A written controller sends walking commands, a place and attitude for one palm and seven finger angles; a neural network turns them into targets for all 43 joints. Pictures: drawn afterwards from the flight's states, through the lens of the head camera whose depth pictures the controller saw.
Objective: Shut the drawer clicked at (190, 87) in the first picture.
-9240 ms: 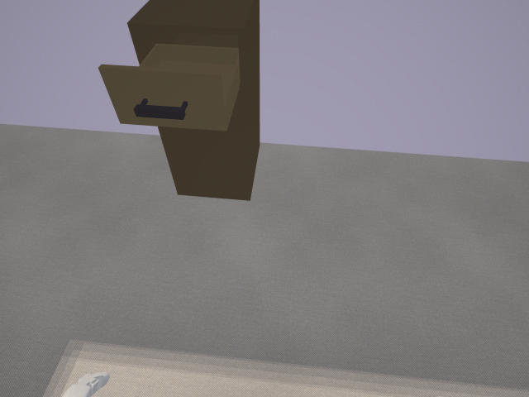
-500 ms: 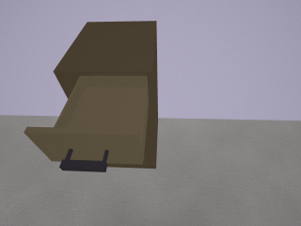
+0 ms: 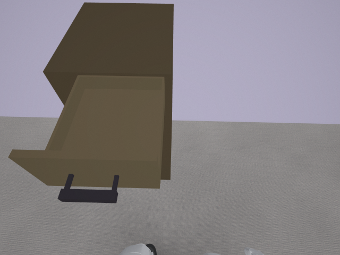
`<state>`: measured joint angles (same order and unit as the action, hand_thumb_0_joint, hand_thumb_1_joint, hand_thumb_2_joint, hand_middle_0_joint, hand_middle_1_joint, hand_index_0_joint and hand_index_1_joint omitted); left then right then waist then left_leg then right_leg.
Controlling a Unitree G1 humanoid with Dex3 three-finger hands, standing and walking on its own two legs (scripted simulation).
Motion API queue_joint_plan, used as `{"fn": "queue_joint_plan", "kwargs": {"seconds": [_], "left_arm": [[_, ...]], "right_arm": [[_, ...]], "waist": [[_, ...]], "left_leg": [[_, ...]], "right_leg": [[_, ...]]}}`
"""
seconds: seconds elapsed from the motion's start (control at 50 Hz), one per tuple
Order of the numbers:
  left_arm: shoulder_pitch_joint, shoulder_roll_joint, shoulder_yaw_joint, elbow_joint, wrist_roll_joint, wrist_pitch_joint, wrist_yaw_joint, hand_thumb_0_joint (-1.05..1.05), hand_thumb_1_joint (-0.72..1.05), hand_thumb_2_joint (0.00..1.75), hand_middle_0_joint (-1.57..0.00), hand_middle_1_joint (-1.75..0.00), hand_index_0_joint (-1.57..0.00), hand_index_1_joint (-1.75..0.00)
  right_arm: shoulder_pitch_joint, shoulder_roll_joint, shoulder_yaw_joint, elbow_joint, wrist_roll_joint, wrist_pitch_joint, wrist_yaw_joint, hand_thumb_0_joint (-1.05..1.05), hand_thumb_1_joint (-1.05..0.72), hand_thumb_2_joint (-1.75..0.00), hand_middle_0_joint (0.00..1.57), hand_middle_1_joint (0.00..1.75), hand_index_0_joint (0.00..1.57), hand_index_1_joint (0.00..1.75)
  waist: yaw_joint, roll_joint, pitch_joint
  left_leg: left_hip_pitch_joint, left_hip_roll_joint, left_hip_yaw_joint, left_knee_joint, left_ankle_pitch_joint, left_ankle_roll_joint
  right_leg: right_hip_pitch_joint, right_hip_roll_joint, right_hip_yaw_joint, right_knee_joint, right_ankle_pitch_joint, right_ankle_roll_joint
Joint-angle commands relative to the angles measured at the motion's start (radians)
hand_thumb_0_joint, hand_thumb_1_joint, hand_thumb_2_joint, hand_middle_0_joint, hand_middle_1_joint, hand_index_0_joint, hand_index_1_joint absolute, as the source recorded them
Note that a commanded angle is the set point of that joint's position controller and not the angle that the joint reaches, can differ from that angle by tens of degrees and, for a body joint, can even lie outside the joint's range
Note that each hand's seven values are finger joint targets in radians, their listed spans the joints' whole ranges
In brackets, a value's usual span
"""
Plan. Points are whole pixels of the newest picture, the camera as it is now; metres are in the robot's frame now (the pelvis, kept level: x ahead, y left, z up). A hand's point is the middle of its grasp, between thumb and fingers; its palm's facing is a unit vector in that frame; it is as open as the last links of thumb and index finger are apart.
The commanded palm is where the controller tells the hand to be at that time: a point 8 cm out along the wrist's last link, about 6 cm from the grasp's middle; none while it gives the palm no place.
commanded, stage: come to a stop and stand still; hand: left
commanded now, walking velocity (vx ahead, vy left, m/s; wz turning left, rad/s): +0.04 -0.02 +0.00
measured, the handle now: (91, 187) +0.26 +0.23 -0.03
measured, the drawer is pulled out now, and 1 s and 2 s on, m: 0.28 0.28 0.28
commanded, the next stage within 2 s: look again from close up in 1.24 s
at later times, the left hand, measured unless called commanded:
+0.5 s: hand out of the picture -0.02 +0.13 -0.17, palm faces +0.08 -0.98 -0.19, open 7.2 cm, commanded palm none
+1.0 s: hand out of the picture -0.11 +0.11 -0.17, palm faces +0.09 -0.99 -0.14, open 7.3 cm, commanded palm none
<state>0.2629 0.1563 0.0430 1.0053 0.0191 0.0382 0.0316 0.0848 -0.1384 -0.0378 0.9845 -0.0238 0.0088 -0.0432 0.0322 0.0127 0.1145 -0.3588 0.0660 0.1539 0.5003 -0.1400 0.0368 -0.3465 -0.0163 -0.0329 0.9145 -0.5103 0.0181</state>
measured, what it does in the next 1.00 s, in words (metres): steps on the spot: right foot, then left foot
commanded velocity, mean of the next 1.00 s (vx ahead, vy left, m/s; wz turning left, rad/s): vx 0.00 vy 0.00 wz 0.00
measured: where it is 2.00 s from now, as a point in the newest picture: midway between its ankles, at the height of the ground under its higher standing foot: outside the picture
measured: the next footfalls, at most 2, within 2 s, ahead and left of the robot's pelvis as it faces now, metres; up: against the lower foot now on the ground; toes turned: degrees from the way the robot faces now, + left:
right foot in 0.10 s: +0.00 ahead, -0.13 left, +0.00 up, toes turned +1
left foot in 0.38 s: -0.02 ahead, +0.08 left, +0.00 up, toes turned +5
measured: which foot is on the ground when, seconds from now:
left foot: down 0.00-0.10, up 0.12-0.36, down 0.38-1.00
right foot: up 0.00-0.08, down 0.10-1.00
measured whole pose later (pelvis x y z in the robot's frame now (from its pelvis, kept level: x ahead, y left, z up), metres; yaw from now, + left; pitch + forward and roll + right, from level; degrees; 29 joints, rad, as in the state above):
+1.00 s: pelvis -0.06 -0.03 +0.01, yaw +1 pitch -1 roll +0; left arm 0.38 0.09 0.01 1.14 0.01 -0.01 0.03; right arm 0.36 -0.10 0.00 1.15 -0.02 0.00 -0.04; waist 0.01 0.00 0.02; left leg -0.19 0.01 0.07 0.42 -0.22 0.02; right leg -0.20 0.00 -0.08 0.41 -0.21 -0.02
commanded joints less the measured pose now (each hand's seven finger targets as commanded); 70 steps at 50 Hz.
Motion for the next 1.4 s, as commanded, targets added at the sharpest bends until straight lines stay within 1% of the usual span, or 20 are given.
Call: {"fn": "queue_joint_plan", "kwargs": {"seconds": [0.0,0.04,0.06,0.08,0.1,0.12,0.14,0.18,0.26,0.32,0.36,0.38,0.42,0.66,0.94,1.3,1.32,1.34,1.36,1.38], "left_arm": [[0.124,0.031,0.015,-0.049,0.004,-0.006,0.000,0.00,0.90,0.90,-0.20,-0.30,-0.20,-0.30],[0.187,0.044,0.018,-0.030,0.010,-0.010,-0.001,0.00,0.90,0.90,-0.20,-0.30,-0.20,-0.30],[0.206,0.081,0.023,-0.031,0.017,-0.012,0.002,0.00,0.90,0.90,-0.20,-0.30,-0.20,-0.30],[0.157,0.160,0.032,-0.048,0.026,-0.016,0.006,0.00,0.90,0.90,-0.20,-0.30,-0.20,-0.30],[0.075,0.195,0.031,-0.077,0.020,-0.016,0.009,0.00,0.90,0.90,-0.20,-0.30,-0.20,-0.30],[0.008,0.195,0.027,-0.100,0.023,-0.015,0.010,0.00,0.90,0.90,-0.20,-0.30,-0.20,-0.30],[-0.026,0.166,0.029,-0.106,0.022,-0.024,0.016,0.00,0.90,0.90,-0.20,-0.30,-0.20,-0.30],[-0.040,0.136,0.015,-0.090,0.013,-0.038,0.010,0.00,0.90,0.90,-0.20,-0.30,-0.20,-0.30],[0.048,0.152,0.017,-0.052,0.010,-0.045,0.010,0.00,0.90,0.90,-0.20,-0.30,-0.20,-0.30],[0.044,0.133,0.008,-0.018,-0.011,-0.044,0.004,0.00,0.90,0.90,-0.20,-0.30,-0.20,-0.30],[0.073,0.077,-0.004,-0.002,-0.015,-0.042,0.000,0.00,0.90,0.90,-0.20,-0.30,-0.20,-0.30],[0.062,0.069,-0.008,0.006,-0.011,-0.041,0.002,0.00,0.90,0.90,-0.20,-0.30,-0.20,-0.30],[0.044,0.091,-0.006,0.038,-0.011,-0.042,0.001,0.00,0.90,0.90,-0.20,-0.30,-0.20,-0.30],[0.094,0.070,-0.004,0.075,-0.006,-0.046,0.003,0.00,0.90,0.90,-0.20,-0.30,-0.20,-0.30],[0.184,0.015,-0.016,0.104,-0.006,-0.060,0.007,0.00,0.90,0.90,-0.20,-0.30,-0.20,-0.30],[0.160,0.017,-0.017,0.102,-0.004,-0.059,0.009,0.00,0.90,0.90,-0.20,-0.30,-0.20,-0.30],[0.190,0.076,-0.033,0.124,0.006,-0.075,0.047,0.00,0.90,0.90,-0.20,-0.30,-0.20,-0.30],[0.159,0.097,-0.035,0.103,0.004,-0.090,0.038,0.00,0.90,0.90,-0.20,-0.30,-0.20,-0.30],[0.154,0.076,-0.034,0.083,-0.002,-0.091,0.032,0.00,0.90,0.90,-0.20,-0.30,-0.20,-0.30],[0.141,0.064,-0.040,0.082,-0.008,-0.089,0.031,0.00,0.90,0.90,-0.20,-0.30,-0.20,-0.30]], "right_arm": [[0.106,-0.198,-0.053,-0.019,-0.003,0.008,-0.004,0.00,-0.90,-0.90,0.20,0.30,0.20,0.30],[0.077,-0.188,-0.052,-0.023,0.002,0.020,0.009,0.00,-0.90,-0.90,0.20,0.30,0.20,0.30],[0.084,-0.148,-0.049,-0.030,0.008,0.028,0.016,0.00,-0.90,-0.90,0.20,0.30,0.20,0.30],[0.093,-0.079,-0.038,-0.047,0.012,0.039,0.024,0.00,-0.90,-0.90,0.20,0.30,0.20,0.30],[0.055,-0.082,-0.038,-0.062,0.009,0.049,0.031,0.00,-0.90,-0.90,0.20,0.30,0.20,0.30],[0.051,-0.086,-0.042,-0.065,0.008,0.053,0.037,0.00,-0.90,-0.90,0.20,0.30,0.20,0.30],[0.070,-0.075,-0.038,-0.052,0.004,0.055,0.036,0.00,-0.90,-0.90,0.20,0.30,0.20,0.30],[0.121,-0.085,-0.033,-0.011,0.004,0.044,0.035,0.00,-0.90,-0.90,0.20,0.30,0.20,0.30],[0.145,-0.060,-0.015,0.012,0.015,0.021,0.025,0.00,-0.90,-0.90,0.20,0.30,0.20,0.30],[0.225,-0.061,0.005,0.064,0.013,0.003,0.013,0.00,-0.90,-0.90,0.20,0.30,0.20,0.30],[0.195,-0.112,0.008,0.070,0.006,-0.010,0.007,0.00,-0.90,-0.90,0.20,0.30,0.20,0.30],[0.179,-0.114,0.013,0.076,0.006,-0.004,0.007,0.00,-0.90,-0.90,0.20,0.30,0.20,0.30],[0.194,-0.084,0.023,0.105,0.007,-0.004,0.009,0.00,-0.90,-0.90,0.20,0.30,0.20,0.30],[0.318,-0.058,0.022,0.143,0.002,0.010,0.013,0.00,-0.90,-0.90,0.20,0.30,0.20,0.30],[0.337,-0.041,0.031,0.144,0.010,-0.020,0.002,0.00,-0.90,-0.90,0.20,0.30,0.20,0.30],[0.315,-0.050,0.030,0.142,0.010,-0.031,0.001,0.00,-0.90,-0.90,0.20,0.30,0.20,0.30],[0.192,-0.093,0.029,0.057,0.023,-0.045,0.017,0.00,-0.90,-0.90,0.20,0.30,0.20,0.30],[0.218,-0.073,0.037,0.026,0.019,-0.041,0.019,0.00,-0.90,-0.90,0.20,0.30,0.20,0.30],[0.306,-0.035,0.036,0.051,0.013,-0.048,0.015,0.00,-0.90,-0.90,0.20,0.30,0.20,0.30],[0.329,-0.050,0.035,0.065,0.011,-0.052,0.012,0.00,-0.90,-0.90,0.20,0.30,0.20,0.30]], "waist": [[-0.032,0.105,-0.240],[0.002,0.066,-0.201],[0.009,-0.049,-0.158],[-0.012,-0.285,-0.086],[-0.005,-0.286,-0.052],[-0.024,-0.183,-0.032],[-0.044,-0.244,-0.026],[-0.061,-0.203,-0.020],[-0.022,-0.132,-0.106],[-0.042,-0.060,-0.130],[-0.001,0.071,-0.109],[-0.001,0.043,-0.088],[-0.012,0.086,-0.047],[-0.044,-0.057,0.018],[-0.028,-0.002,-0.038],[-0.028,-0.013,-0.024],[0.008,-0.075,0.017],[-0.050,-0.090,-0.034],[-0.061,-0.064,-0.142],[-0.060,-0.059,-0.205]], "left_leg": [[0.194,0.277,-0.228,-0.120,0.360,0.142],[0.055,0.201,-0.180,-0.077,0.078,0.074],[-0.025,0.114,-0.137,-0.004,-0.123,0.021],[-0.124,-0.015,-0.052,0.141,-0.290,-0.048],[-0.082,-0.031,-0.091,0.318,-0.353,-0.052],[-0.049,-0.028,-0.146,0.429,-0.346,-0.041],[-0.081,-0.028,-0.170,0.463,-0.308,-0.031],[-0.092,-0.024,-0.149,0.484,-0.266,-0.039],[-0.014,-0.035,-0.094,0.169,-0.282,-0.057],[0.195,-0.019,-0.135,-0.116,-0.016,-0.046],[0.188,0.100,-0.249,-0.134,0.149,0.008],[0.143,0.097,-0.231,-0.141,0.041,0.003],[0.106,0.058,-0.217,-0.171,-0.034,-0.013],[0.122,0.008,-0.168,-0.163,-0.178,-0.017],[0.115,0.037,-0.199,-0.187,-0.075,-0.005],[0.141,0.045,-0.193,-0.185,-0.002,-0.003],[0.038,0.046,-0.152,0.024,0.007,-0.034],[0.087,0.012,-0.151,-0.010,-0.012,-0.042],[0.126,-0.002,-0.157,-0.048,-0.065,-0.020],[0.140,0.017,-0.174,-0.032,0.022,-0.013]], "right_leg": [[0.034,-0.030,0.006,-0.146,0.042,-0.006],[0.167,-0.011,-0.032,-0.376,0.229,-0.009],[0.189,-0.056,0.044,-0.532,0.273,-0.028],[0.111,-0.229,0.278,-0.661,0.170,-0.104],[-0.045,-0.333,0.343,-0.735,0.087,-0.187],[-0.129,-0.319,0.297,-0.740,0.037,-0.212],[-0.107,-0.266,0.273,-0.722,0.119,-0.180],[-0.002,-0.218,0.167,-0.636,0.402,-0.170],[0.217,-0.215,0.128,-0.527,0.713,-0.186],[0.161,-0.160,0.111,-0.491,0.541,-0.114],[0.136,-0.083,0.066,-0.514,0.407,-0.049],[0.159,-0.078,0.077,-0.564,0.338,-0.040],[0.178,-0.087,0.075,-0.578,0.329,-0.045],[0.053,-0.092,0.107,-0.692,0.062,-0.042],[0.131,-0.081,0.070,-0.586,0.312,-0.051],[0.128,-0.085,0.064,-0.553,0.376,-0.044],[0.123,-0.139,0.092,-0.547,0.636,-0.038],[0.153,-0.179,0.100,-0.514,0.839,-0.064],[0.219,-0.172,0.094,-0.456,0.805,-0.073],[0.244,-0.152,0.064,-0.444,0.722,-0.077]]}}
